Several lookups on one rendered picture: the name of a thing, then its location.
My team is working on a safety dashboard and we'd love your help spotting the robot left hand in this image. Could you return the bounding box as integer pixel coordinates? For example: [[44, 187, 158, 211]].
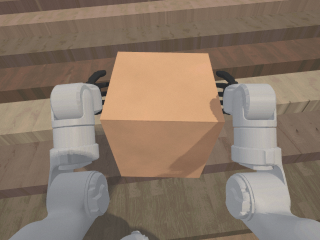
[[86, 70, 110, 115]]

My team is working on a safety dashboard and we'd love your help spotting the left robot shin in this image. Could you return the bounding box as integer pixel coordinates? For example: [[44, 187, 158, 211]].
[[131, 230, 142, 235]]

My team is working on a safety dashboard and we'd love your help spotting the carton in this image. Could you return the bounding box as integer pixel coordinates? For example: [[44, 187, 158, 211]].
[[100, 51, 225, 178]]

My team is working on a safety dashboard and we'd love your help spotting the right robot upper arm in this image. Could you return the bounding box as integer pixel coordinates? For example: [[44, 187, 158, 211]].
[[225, 172, 320, 240]]

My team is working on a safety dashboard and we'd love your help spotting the robot left forearm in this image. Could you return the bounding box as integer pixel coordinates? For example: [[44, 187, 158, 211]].
[[46, 82, 102, 212]]

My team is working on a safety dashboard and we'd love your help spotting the robot right hand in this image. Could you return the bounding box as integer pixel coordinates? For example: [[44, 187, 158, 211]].
[[215, 70, 238, 115]]

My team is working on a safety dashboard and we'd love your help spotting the left robot upper arm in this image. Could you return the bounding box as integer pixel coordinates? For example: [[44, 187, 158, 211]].
[[9, 170, 110, 240]]

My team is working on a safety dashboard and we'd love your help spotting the robot right forearm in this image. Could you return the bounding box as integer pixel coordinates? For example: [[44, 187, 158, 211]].
[[223, 83, 291, 208]]

